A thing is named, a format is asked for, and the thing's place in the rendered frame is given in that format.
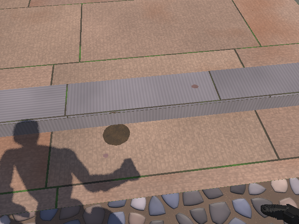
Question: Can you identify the robot right hand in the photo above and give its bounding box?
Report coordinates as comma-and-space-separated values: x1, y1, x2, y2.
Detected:
261, 203, 299, 224

